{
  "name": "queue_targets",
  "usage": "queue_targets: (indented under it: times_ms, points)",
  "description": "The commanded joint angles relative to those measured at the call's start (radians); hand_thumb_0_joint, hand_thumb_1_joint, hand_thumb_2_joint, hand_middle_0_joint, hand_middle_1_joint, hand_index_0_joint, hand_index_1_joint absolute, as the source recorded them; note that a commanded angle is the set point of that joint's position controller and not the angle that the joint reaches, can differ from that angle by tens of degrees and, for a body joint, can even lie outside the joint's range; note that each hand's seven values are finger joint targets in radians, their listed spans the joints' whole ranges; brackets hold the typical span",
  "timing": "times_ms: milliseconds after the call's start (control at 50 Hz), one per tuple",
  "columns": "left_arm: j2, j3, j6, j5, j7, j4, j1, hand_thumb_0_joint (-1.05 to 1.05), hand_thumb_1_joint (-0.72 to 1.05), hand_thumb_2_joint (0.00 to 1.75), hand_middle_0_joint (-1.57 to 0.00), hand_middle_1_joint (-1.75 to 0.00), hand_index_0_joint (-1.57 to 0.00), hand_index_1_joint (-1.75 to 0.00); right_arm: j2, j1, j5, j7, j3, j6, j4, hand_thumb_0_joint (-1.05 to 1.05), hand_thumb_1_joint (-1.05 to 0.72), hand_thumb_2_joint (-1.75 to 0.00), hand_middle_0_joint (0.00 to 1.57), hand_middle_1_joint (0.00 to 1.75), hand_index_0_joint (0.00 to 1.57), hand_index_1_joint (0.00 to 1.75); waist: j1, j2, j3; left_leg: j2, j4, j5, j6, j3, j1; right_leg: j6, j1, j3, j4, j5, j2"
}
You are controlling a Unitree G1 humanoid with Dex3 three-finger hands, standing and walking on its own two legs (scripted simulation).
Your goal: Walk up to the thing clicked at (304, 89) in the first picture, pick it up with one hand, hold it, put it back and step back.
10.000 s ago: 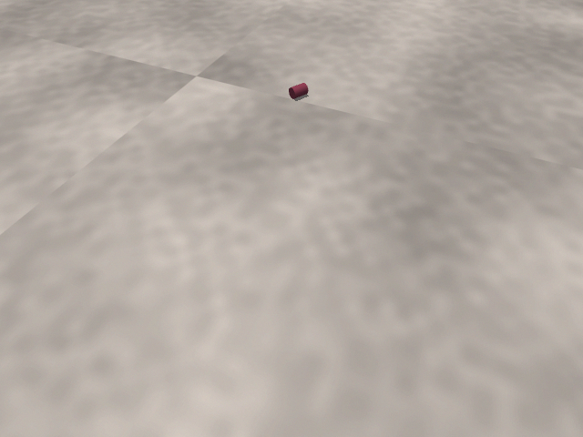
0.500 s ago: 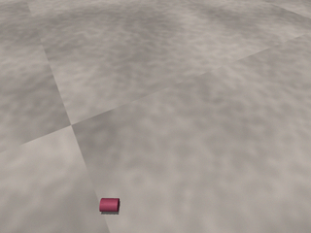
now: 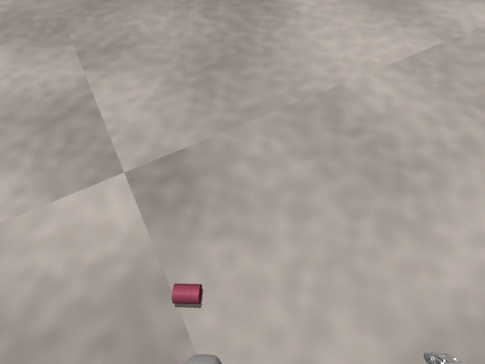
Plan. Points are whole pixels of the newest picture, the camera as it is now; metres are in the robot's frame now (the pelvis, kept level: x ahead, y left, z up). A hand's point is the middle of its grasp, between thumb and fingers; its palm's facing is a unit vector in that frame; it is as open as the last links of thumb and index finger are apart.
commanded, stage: walk up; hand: left
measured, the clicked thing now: (187, 293) +0.42 +0.25 -0.74
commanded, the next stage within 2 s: stand in 1.94 s
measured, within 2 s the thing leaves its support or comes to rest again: neither
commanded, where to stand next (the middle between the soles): +0.02 +0.02 m, yaw -2 degrees
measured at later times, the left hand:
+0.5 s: hand out of the picture +0.06 +0.34 -0.17, palm faces -0.08 -0.92 -0.38, open 7.4 cm
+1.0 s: hand out of the picture +0.08 +0.30 -0.16, palm faces -0.05 -0.94 -0.32, open 7.4 cm
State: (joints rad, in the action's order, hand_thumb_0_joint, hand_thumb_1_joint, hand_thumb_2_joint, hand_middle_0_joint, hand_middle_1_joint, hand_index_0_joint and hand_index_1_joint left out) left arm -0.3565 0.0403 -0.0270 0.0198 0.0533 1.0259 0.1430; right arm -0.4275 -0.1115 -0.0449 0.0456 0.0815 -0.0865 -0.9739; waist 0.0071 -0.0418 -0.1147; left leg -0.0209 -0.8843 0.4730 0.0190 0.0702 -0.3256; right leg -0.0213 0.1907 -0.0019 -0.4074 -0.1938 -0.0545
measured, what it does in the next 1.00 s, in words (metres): steps on the spot: left foot, then right foot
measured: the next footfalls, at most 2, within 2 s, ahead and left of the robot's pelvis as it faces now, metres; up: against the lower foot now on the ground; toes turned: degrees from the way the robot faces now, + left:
left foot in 0.14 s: +0.03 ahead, +0.17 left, +0.00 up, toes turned -3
right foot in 0.54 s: -0.01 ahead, -0.07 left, +0.00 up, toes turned -3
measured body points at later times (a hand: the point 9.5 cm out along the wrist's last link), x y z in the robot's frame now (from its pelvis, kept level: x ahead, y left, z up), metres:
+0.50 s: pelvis -0.03 +0.06 -0.02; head +0.02 +0.07 +0.43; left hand +0.06 +0.38 -0.14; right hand +0.04 -0.25 -0.13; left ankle -0.02 +0.19 -0.74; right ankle -0.06 -0.06 -0.73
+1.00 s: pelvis -0.02 +0.04 -0.01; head -0.01 +0.06 +0.44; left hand +0.08 +0.34 -0.14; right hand +0.04 -0.26 -0.12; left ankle -0.01 +0.17 -0.74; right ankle -0.05 -0.07 -0.74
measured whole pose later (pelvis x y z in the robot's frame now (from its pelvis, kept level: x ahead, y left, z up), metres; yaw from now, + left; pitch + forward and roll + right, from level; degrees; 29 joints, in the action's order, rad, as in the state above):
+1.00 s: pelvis -0.02 +0.04 -0.01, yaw -3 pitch -3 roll +0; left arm -0.38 0.03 0.01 0.00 -0.02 0.98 0.15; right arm -0.35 -0.19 -0.01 -0.01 0.00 0.03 -0.98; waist 0.00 0.03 -0.07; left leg 0.02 -0.52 0.27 -0.01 0.00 -0.20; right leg 0.01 0.15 0.00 -0.51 -0.31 0.01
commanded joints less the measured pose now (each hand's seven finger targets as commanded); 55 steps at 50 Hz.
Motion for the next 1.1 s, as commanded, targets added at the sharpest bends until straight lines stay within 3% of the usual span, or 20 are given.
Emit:
queue_targets:
  times_ms: [0,80,100,120,140,200,360,460,500,520,540,560,700,740,780,800,820,880,920,1080]
  points:
    - [-0.326,0.075,-0.016,0.026,0.025,-0.121,-0.029,0.00,0.90,0.90,-0.20,-0.30,-0.20,-0.30,-0.137,-0.053,0.007,0.010,0.057,0.003,0.122,0.00,-0.90,-0.90,0.20,0.30,0.20,0.30,-0.017,0.205,0.126,0.085,-0.001,0.038,-0.009,0.062,-0.051,0.239,-0.043,0.136,-0.009,0.412,-0.271]
    - [-0.301,0.060,0.014,0.012,-0.002,-0.168,-0.078,0.00,0.90,0.90,-0.20,-0.30,-0.20,-0.30,-0.133,-0.170,0.009,-0.004,0.080,0.027,0.074,0.00,-0.90,-0.90,0.20,0.30,0.20,0.30,-0.056,0.183,0.172,0.008,0.412,-0.238,-0.017,-0.098,0.206,0.155,0.104,0.051,-0.230,0.194,-0.166]
    - [-0.229,0.042,0.026,0.002,-0.008,-0.165,-0.027,0.00,0.90,0.90,-0.20,-0.30,-0.20,-0.30,-0.168,-0.166,-0.002,-0.014,0.088,0.043,0.076,0.00,-0.90,-0.90,0.20,0.30,0.20,0.30,-0.058,0.062,0.168,0.068,0.539,-0.276,0.003,0.010,0.271,0.100,0.186,0.014,-0.381,0.022,-0.064]
    - [-0.147,0.020,0.031,-0.007,-0.007,-0.182,-0.006,0.00,0.90,0.90,-0.20,-0.30,-0.20,-0.30,-0.268,-0.132,-0.010,-0.022,0.096,0.061,0.109,0.00,-0.90,-0.90,0.20,0.30,0.20,0.30,-0.033,-0.219,0.161,0.302,0.599,-0.433,0.064,0.364,0.256,0.045,0.327,0.000,-0.531,-0.436,0.114]
    - [-0.237,0.044,0.041,-0.008,0.008,-0.156,-0.036,0.00,0.90,0.90,-0.20,-0.30,-0.20,-0.30,-0.343,-0.092,0.013,-0.025,0.097,0.072,0.122,0.00,-0.90,-0.90,0.20,0.30,0.20,0.30,-0.065,-0.200,0.168,0.394,0.602,-0.301,0.226,0.471,0.045,0.048,0.199,0.163,-0.601,-0.507,0.079]
    - [-0.251,0.049,0.045,-0.027,-0.012,-0.105,0.038,0.00,0.90,0.90,-0.20,-0.30,-0.20,-0.30,-0.229,0.010,0.015,-0.050,0.058,0.090,0.136,0.00,-0.90,-0.90,0.20,0.30,0.20,0.30,0.019,-0.111,0.090,0.273,0.470,-0.463,0.166,0.209,0.121,0.054,0.266,0.180,-0.667,-0.325,0.080]
    - [-0.251,0.066,0.057,0.015,-0.050,-0.172,-0.017,0.00,0.90,0.90,-0.20,-0.30,-0.20,-0.30,-0.259,-0.162,0.028,-0.086,0.070,0.125,0.137,0.00,-0.90,-0.90,0.20,0.30,0.20,0.30,-0.050,-0.084,0.110,0.361,0.406,-0.771,0.211,0.230,0.269,0.043,0.244,0.086,-0.457,-0.334,0.059]
    - [-0.216,0.076,0.050,0.016,-0.071,-0.176,0.065,0.00,0.90,0.90,-0.20,-0.30,-0.20,-0.30,-0.247,-0.104,0.023,-0.088,0.053,0.128,0.181,0.00,-0.90,-0.90,0.20,0.30,0.20,0.30,-0.007,-0.105,0.150,0.317,0.357,-0.612,0.182,0.172,0.160,0.067,0.077,0.026,-0.254,-0.269,0.054]
    - [-0.228,0.084,0.030,0.021,-0.062,-0.141,0.152,0.00,0.90,0.90,-0.20,-0.30,-0.20,-0.30,-0.185,-0.054,0.035,-0.082,0.026,0.117,0.193,0.00,-0.90,-0.90,0.20,0.30,0.20,0.30,0.054,0.001,0.160,0.215,0.216,-0.470,0.079,0.047,0.011,0.089,-0.130,0.083,0.033,-0.055,0.020]
    - [-0.311,0.101,0.012,0.037,-0.058,-0.160,0.128,0.00,0.90,0.90,-0.20,-0.30,-0.20,-0.30,-0.124,-0.085,0.045,-0.078,0.004,0.114,0.202,0.00,-0.90,-0.90,0.20,0.30,0.20,0.30,0.031,0.217,0.137,0.083,0.065,-0.214,0.003,-0.036,-0.164,0.147,-0.201,0.394,0.101,0.027,-0.157]
    - [-0.326,0.093,0.010,0.019,-0.062,-0.184,0.064,0.00,0.90,0.90,-0.20,-0.30,-0.20,-0.30,-0.134,-0.042,0.043,-0.089,0.006,0.106,0.192,0.00,-0.90,-0.90,0.20,0.30,0.20,0.30,0.037,0.200,0.108,0.036,-0.005,0.135,-0.008,-0.050,-0.129,0.280,-0.051,0.482,0.113,-0.037,-0.283]
    - [-0.313,0.087,0.009,0.021,-0.066,-0.199,0.038,0.00,0.90,0.90,-0.20,-0.30,-0.20,-0.30,-0.163,-0.052,0.040,-0.091,0.016,0.105,0.168,0.00,-0.90,-0.90,0.20,0.30,0.20,0.30,0.026,0.159,0.076,0.046,-0.070,0.169,-0.009,-0.002,-0.076,0.312,0.031,0.470,0.094,-0.006,-0.290]
    - [-0.261,0.069,0.009,0.007,-0.059,-0.215,0.031,0.00,0.90,0.90,-0.20,-0.30,-0.20,-0.30,-0.145,-0.106,0.036,-0.074,-0.001,0.134,0.100,0.00,-0.90,-0.90,0.20,0.30,0.20,0.30,0.014,0.171,0.085,0.032,0.239,-0.028,-0.017,-0.077,0.034,0.224,-0.034,0.197,-0.036,0.328,-0.152]
    - [-0.253,0.059,0.019,-0.009,-0.063,-0.220,-0.020,0.00,0.90,0.90,-0.20,-0.30,-0.20,-0.30,-0.125,-0.169,0.032,-0.075,0.000,0.144,0.073,0.00,-0.90,-0.90,0.20,0.30,0.20,0.30,-0.039,0.162,0.118,0.018,0.473,-0.280,-0.002,-0.095,0.181,0.174,0.015,0.160,-0.112,0.331,-0.131]
    - [-0.169,0.032,0.024,-0.031,-0.067,-0.227,-0.026,0.00,0.90,0.90,-0.20,-0.30,-0.20,-0.30,-0.213,-0.151,0.012,-0.082,0.018,0.161,0.081,0.00,-0.90,-0.90,0.20,0.30,0.20,0.30,-0.026,-0.029,0.164,0.248,0.561,-0.432,0.087,0.250,0.305,0.058,0.169,0.093,-0.239,0.071,0.008]
    - [-0.207,0.045,0.039,-0.027,-0.059,-0.190,0.000,0.00,0.90,0.90,-0.20,-0.30,-0.20,-0.30,-0.259,-0.105,0.025,-0.077,0.023,0.160,0.092,0.00,-0.90,-0.90,0.20,0.30,0.20,0.30,-0.003,-0.071,0.125,0.350,0.549,-0.377,0.198,0.311,0.164,0.051,0.082,0.049,-0.261,-0.250,0.031]
    - [-0.217,0.046,0.036,-0.018,-0.057,-0.171,0.011,0.00,0.90,0.90,-0.20,-0.30,-0.20,-0.30,-0.251,-0.065,0.025,-0.071,0.019,0.161,0.095,0.00,-0.90,-0.90,0.20,0.30,0.20,0.30,0.008,-0.070,0.106,0.351,0.543,-0.380,0.212,0.303,0.117,0.059,0.039,0.064,-0.259,-0.298,0.022]
    - [-0.206,0.044,0.014,-0.015,-0.059,-0.118,0.034,0.00,0.90,0.90,-0.20,-0.30,-0.20,-0.30,-0.191,-0.016,0.037,-0.069,-0.010,0.152,0.091,0.00,-0.90,-0.90,0.20,0.30,0.20,0.30,0.037,-0.077,0.100,0.215,0.463,-0.507,0.079,0.099,0.078,0.069,-0.075,0.089,-0.032,-0.007,-0.003]
    - [-0.245,0.042,0.006,-0.012,-0.064,-0.114,-0.024,0.00,0.90,0.90,-0.20,-0.30,-0.20,-0.30,-0.156,-0.022,0.047,-0.065,-0.023,0.143,0.078,0.00,-0.90,-0.90,0.20,0.30,0.20,0.30,-0.006,-0.022,0.094,0.110,0.466,-0.304,0.012,0.012,0.067,0.102,-0.071,0.160,0.019,0.044,-0.061]
    - [-0.222,0.029,0.005,-0.019,-0.060,-0.045,-0.080,0.00,0.90,0.90,-0.20,-0.30,-0.20,-0.30,-0.151,-0.002,0.045,-0.063,-0.033,0.146,0.012,0.00,-0.90,-0.90,0.20,0.30,0.20,0.30,-0.007,0.069,0.130,0.137,0.502,-0.489,0.014,0.007,0.219,0.074,-0.073,0.119,0.069,0.188,-0.058]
